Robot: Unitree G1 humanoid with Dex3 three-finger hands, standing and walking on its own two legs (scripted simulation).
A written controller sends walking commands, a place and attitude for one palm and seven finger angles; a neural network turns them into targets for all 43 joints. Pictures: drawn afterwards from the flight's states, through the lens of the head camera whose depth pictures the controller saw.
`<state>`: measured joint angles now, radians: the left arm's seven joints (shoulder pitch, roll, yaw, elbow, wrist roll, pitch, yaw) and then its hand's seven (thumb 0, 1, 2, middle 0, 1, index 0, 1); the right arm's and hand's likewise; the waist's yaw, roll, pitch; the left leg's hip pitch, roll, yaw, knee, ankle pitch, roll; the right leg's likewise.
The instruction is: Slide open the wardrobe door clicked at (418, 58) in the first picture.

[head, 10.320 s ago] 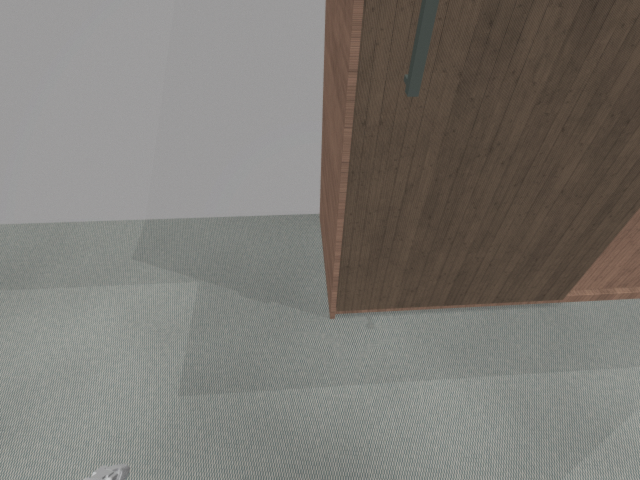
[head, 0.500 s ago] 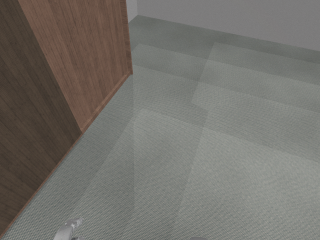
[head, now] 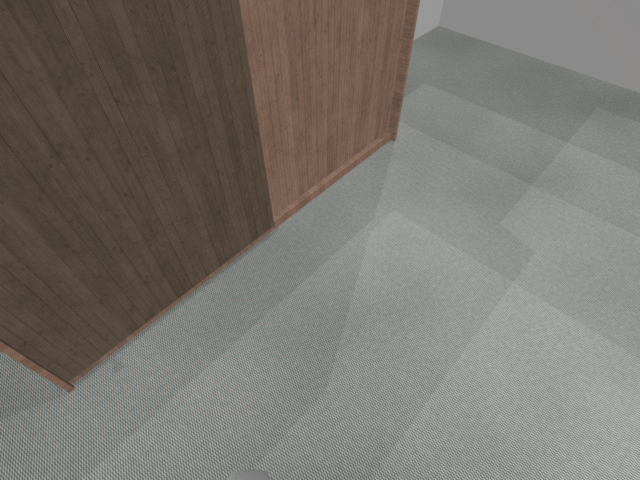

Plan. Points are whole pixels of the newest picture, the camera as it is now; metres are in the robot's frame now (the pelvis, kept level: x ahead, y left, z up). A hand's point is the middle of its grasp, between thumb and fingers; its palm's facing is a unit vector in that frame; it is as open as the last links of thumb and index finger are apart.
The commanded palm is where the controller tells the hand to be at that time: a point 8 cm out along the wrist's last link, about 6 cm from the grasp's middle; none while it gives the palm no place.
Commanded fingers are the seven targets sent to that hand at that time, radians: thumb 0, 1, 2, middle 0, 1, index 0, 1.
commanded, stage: turn to face it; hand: left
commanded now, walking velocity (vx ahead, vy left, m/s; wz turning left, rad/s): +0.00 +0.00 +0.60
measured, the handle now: out of the picture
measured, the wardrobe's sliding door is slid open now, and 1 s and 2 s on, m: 0.00 0.00 0.00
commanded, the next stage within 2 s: take the last steps up to it in 1.50 s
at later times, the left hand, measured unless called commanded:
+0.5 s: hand out of the picture +0.06 +0.26 -0.15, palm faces +0.29 -0.92 -0.27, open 7.4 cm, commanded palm none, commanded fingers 0.00 0.90 0.90 -0.20 -0.30 -0.20 -0.30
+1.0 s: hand out of the picture -0.13 +0.19 -0.17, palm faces +0.60 -0.76 -0.26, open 7.4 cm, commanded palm none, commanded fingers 0.00 0.90 0.90 -0.20 -0.30 -0.20 -0.30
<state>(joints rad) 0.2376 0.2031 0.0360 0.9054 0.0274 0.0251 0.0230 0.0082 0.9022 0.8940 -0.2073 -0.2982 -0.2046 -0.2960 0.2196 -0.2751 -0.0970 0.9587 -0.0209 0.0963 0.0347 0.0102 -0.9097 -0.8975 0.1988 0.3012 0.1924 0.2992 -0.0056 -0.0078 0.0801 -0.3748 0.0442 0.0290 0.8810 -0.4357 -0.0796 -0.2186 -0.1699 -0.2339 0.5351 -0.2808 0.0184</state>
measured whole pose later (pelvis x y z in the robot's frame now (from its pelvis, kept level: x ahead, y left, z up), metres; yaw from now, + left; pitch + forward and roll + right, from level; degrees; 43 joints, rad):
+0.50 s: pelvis -0.01 +0.02 +0.00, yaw +16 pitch -1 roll +0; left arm 0.11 0.24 0.05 0.87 0.00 0.05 0.02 0.01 0.91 0.89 -0.20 -0.30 -0.20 -0.30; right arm 0.21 -0.21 -0.05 0.92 -0.03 0.05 0.01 0.01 -0.90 -0.90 0.21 0.30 0.20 0.30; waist -0.04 0.01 0.07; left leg -0.26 -0.07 -0.14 0.50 -0.22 0.01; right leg -0.40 -0.05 -0.01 0.84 -0.43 0.10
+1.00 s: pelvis -0.06 -0.01 -0.01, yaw +37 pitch -1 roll +1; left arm 0.23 0.23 0.05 0.91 0.03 0.03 0.02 0.01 0.90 0.89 -0.21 -0.30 -0.20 -0.30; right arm 0.20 -0.26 -0.09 0.95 -0.02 0.08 0.03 0.01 -0.91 -0.90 0.20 0.30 0.19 0.30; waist 0.01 -0.03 0.09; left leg -0.31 0.04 0.06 0.78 -0.44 -0.07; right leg -0.26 -0.20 -0.27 0.58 -0.26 0.03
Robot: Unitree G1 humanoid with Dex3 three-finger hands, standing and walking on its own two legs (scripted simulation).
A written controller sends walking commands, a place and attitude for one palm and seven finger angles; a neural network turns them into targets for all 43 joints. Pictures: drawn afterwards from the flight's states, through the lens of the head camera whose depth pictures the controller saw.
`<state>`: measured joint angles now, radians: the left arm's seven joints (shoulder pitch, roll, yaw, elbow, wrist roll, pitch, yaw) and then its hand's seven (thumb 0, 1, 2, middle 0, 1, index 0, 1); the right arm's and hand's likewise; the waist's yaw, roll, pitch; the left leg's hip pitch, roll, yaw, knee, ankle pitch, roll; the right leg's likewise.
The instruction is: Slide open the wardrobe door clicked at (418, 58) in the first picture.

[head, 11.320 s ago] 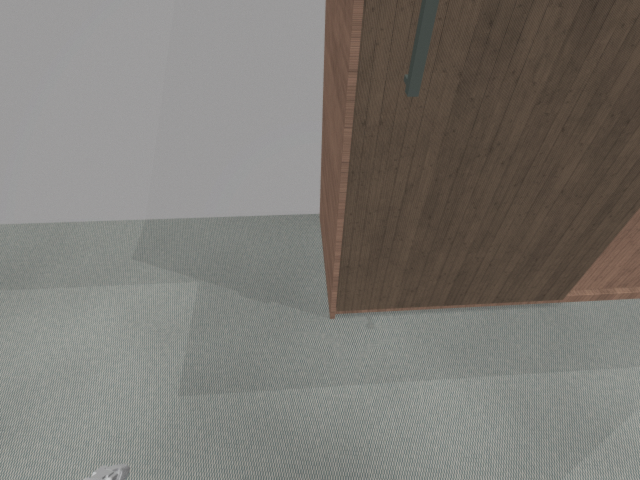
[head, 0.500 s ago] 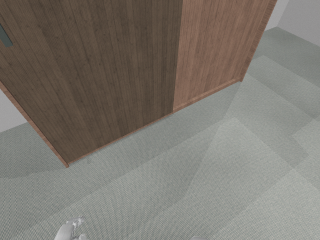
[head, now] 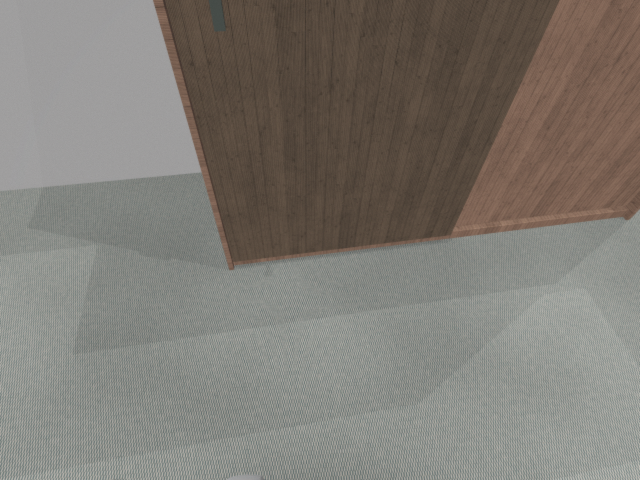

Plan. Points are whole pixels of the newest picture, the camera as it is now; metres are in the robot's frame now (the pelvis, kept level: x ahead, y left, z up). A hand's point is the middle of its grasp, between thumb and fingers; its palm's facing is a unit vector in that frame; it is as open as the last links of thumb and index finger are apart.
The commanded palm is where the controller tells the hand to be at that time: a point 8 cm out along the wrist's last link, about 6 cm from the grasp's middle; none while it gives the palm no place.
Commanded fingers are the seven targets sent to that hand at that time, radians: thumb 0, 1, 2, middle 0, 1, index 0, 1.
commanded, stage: turn to face it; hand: left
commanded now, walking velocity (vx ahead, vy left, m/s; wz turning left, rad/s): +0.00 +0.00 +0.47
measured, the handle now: out of the picture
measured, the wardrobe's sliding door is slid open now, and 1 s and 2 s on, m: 0.00 0.00 0.00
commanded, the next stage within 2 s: take the last steps up to it in 0.50 s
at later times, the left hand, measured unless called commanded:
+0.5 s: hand out of the picture +0.04 +0.23 -0.15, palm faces +0.20 -0.95 -0.25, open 7.4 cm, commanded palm none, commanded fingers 0.00 0.90 0.90 -0.20 -0.30 -0.20 -0.30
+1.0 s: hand out of the picture -0.15 +0.14 -0.17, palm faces +0.40 -0.90 -0.15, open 7.4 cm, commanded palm none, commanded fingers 0.00 0.90 0.90 -0.20 -0.30 -0.20 -0.30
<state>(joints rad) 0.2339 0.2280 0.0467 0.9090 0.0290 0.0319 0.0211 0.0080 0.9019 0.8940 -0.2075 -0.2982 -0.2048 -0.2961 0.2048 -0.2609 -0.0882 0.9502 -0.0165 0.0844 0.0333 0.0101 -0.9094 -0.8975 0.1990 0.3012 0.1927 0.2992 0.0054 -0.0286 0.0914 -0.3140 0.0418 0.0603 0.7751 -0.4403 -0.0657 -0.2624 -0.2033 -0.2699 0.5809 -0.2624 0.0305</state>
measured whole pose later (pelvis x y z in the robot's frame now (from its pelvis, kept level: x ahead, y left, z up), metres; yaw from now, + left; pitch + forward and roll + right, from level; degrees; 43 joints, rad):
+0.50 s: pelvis -0.03 +0.02 +0.01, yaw +10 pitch -2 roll +0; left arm 0.15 0.21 0.04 0.94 0.00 0.05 0.02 0.01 0.91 0.89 -0.20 -0.30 -0.20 -0.30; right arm 0.23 -0.18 -0.04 0.96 -0.03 0.04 0.00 0.01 -0.90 -0.90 0.21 0.30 0.20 0.30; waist -0.03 0.01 0.05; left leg -0.24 -0.05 -0.06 0.47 -0.20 0.03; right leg -0.33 -0.05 -0.03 0.77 -0.42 0.08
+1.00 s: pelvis -0.03 +0.02 +0.01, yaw +17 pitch +0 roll -1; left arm 0.45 0.14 0.04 1.13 0.03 -0.02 0.01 0.01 0.91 0.89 -0.20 -0.30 -0.20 -0.30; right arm 0.27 -0.18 -0.07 1.06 -0.03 0.02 0.01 0.01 -0.91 -0.90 0.20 0.30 0.19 0.30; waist 0.05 -0.02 -0.02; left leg -0.26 0.07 0.09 0.61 -0.36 -0.03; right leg -0.15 -0.05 -0.14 0.41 -0.25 0.00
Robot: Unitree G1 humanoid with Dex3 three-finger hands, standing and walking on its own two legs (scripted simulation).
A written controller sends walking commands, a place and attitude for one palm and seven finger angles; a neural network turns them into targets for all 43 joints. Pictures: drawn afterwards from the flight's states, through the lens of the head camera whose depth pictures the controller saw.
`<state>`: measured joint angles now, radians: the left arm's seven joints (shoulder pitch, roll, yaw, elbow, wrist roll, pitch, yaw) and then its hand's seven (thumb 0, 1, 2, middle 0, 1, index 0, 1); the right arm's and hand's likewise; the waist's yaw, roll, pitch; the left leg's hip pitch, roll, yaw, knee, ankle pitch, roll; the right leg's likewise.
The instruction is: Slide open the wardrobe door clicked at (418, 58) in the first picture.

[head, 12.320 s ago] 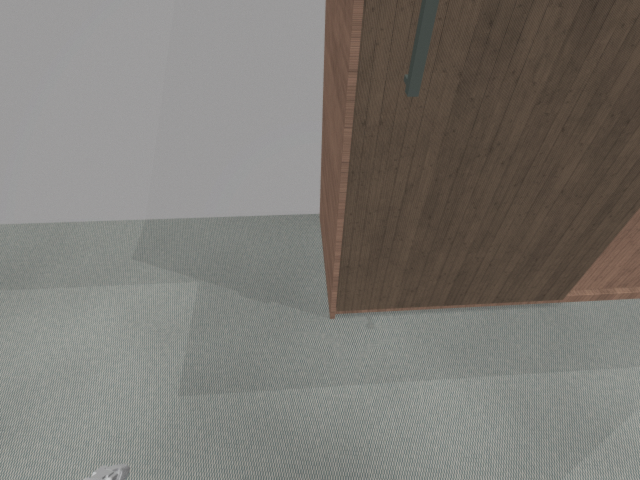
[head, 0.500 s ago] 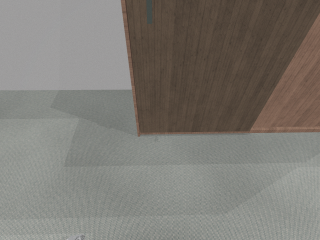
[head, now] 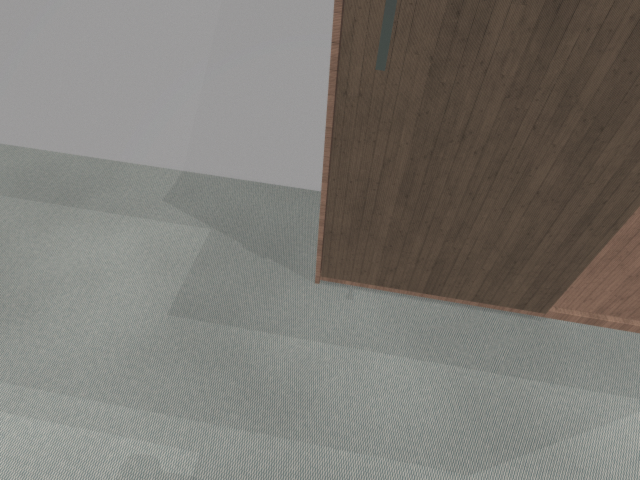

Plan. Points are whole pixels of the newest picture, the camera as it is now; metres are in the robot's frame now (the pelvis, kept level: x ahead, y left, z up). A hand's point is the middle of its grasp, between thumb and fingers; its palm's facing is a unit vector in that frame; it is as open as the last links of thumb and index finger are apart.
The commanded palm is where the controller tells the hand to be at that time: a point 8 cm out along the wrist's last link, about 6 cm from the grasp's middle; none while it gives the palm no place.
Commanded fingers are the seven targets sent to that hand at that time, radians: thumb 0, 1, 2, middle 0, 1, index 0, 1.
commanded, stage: take the last steps up to it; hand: left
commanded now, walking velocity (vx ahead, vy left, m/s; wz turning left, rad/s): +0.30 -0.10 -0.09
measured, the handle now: (391, 1) +0.94 -0.03 +0.25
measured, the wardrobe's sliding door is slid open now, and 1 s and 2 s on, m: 0.00 0.00 0.00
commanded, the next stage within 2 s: come to a stop and stand still in 1.22 s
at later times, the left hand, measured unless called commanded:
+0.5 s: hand (245, 405) +0.27 +0.15 -0.18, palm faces -0.12 -0.98 -0.17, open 7.4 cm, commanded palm none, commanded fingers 0.00 0.90 0.90 -0.20 -0.30 -0.20 -0.30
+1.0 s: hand (276, 392) +0.30 +0.10 -0.18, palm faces +0.09 -0.98 -0.17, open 7.3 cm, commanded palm none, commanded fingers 0.00 0.90 0.90 -0.20 -0.30 -0.20 -0.30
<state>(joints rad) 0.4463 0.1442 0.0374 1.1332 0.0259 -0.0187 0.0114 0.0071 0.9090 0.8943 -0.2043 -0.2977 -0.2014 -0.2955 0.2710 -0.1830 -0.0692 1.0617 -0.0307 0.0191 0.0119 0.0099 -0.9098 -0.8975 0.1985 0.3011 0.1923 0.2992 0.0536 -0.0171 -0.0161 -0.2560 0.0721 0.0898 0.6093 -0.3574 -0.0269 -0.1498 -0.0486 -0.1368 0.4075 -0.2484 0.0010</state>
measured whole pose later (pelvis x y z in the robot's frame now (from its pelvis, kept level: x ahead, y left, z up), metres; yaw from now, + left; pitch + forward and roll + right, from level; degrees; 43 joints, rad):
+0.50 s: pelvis +0.14 -0.02 -0.01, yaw -4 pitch -1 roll +0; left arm 0.10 0.20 0.05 1.02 0.01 0.02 -0.03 0.01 0.91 0.90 -0.20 -0.30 -0.19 -0.29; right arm 0.53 -0.08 -0.02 1.17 -0.04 -0.05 -0.03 0.01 -0.91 -0.90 0.20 0.30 0.20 0.30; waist -0.08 -0.01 0.08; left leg 0.11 0.09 0.17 0.36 -0.43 -0.05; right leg -0.57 -0.09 -0.12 0.76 -0.19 0.00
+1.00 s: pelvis +0.31 -0.08 -0.01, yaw +0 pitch -1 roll -2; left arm 0.33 0.17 0.04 1.12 0.02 -0.06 0.01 0.00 0.92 0.89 -0.20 -0.30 -0.20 -0.30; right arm 0.16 -0.17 -0.06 0.99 -0.03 -0.03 0.02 0.00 -0.91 -0.90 0.20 0.30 0.19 0.30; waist 0.04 0.00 0.00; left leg -0.36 0.10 0.11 0.62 -0.26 -0.02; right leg -0.13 0.00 -0.21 0.45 -0.30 -0.05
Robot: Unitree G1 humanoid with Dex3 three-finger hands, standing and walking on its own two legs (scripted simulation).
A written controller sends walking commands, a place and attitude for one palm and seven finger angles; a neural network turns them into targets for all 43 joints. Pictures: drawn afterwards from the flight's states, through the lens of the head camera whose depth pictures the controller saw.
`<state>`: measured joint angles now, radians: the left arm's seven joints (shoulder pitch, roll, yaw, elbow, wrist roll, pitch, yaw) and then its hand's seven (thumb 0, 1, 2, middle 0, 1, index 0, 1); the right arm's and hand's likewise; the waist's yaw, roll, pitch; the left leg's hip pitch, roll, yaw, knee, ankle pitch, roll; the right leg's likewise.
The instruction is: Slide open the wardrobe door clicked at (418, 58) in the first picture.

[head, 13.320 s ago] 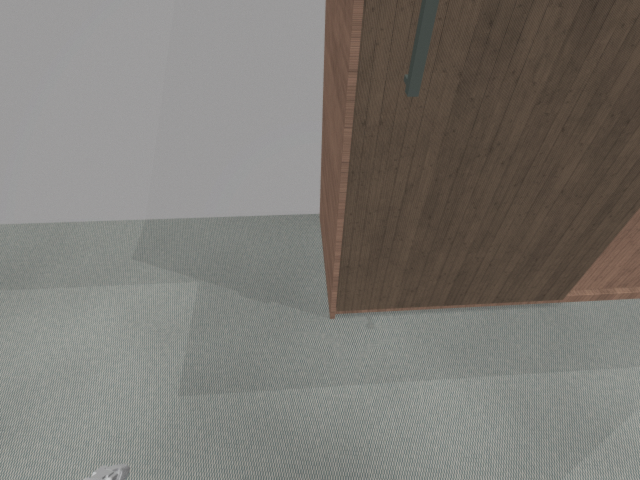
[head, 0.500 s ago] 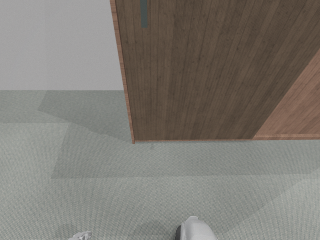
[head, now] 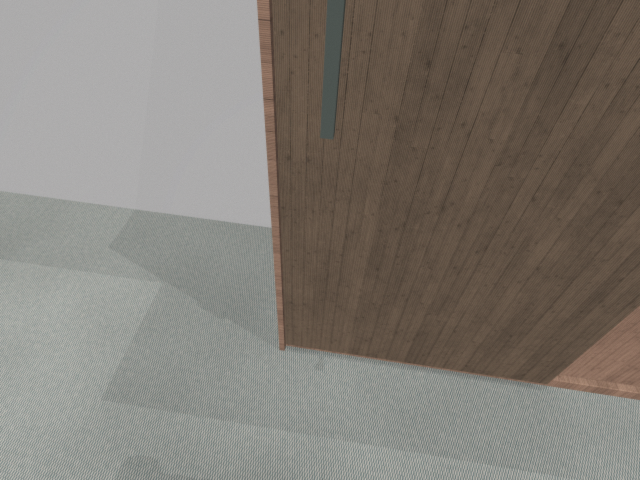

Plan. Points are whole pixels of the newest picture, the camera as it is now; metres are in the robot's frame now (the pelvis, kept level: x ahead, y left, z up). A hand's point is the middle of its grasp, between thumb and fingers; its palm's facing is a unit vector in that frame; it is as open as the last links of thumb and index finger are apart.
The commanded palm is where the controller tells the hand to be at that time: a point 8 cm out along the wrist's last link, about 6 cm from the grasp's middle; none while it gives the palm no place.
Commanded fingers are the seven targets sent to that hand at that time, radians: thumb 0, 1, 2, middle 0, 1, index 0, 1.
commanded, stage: take the last steps up to it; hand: left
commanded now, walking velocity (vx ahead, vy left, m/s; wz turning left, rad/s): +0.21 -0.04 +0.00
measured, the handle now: (334, 51) +0.63 +0.05 +0.25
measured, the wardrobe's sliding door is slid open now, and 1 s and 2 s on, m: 0.00 0.00 0.00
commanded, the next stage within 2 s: come to a stop and stand still in 0.22 s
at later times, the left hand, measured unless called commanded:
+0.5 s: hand (244, 464) +0.18 +0.12 -0.16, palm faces +0.02 -0.96 -0.28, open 7.3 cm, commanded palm none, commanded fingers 0.00 0.90 0.90 -0.20 -0.30 -0.20 -0.30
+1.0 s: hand out of the picture +0.13 +0.20 -0.17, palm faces +0.07 -0.96 -0.28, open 7.4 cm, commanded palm none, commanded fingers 0.00 0.90 0.90 -0.20 -0.30 -0.20 -0.30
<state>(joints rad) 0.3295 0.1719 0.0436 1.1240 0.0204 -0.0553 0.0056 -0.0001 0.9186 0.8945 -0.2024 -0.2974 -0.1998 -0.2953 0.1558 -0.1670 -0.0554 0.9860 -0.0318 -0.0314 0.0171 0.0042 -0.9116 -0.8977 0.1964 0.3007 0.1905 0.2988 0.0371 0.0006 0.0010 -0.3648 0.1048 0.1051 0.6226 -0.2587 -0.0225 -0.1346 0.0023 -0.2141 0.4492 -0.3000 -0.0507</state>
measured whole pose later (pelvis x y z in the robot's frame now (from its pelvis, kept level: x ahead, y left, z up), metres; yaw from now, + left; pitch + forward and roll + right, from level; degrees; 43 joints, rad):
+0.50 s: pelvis +0.12 -0.06 +0.00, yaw -1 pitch -2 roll +2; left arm 0.20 0.14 0.03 1.07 0.02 -0.04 0.03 0.01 0.93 0.89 -0.20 -0.30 -0.20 -0.30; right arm 0.31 -0.18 -0.05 1.12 -0.01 0.03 -0.02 0.01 -0.92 -0.90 0.20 0.30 0.19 0.30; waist -0.02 0.06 0.07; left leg -0.27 0.07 0.06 0.83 -0.53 -0.04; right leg -0.32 -0.07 -0.14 0.60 -0.25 -0.05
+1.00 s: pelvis +0.08 -0.01 -0.02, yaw +0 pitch -4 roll +2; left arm 0.31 0.22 0.04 0.95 0.03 0.06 0.03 0.01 0.91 0.89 -0.21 -0.30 -0.20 -0.30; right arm 0.28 -0.22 -0.05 0.85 -0.04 0.04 0.00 0.01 -0.91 -0.90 0.20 0.30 0.19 0.30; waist 0.01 -0.01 -0.05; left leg -0.22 0.02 0.05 0.65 -0.36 -0.02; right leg -0.38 -0.12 -0.07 0.67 -0.23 0.02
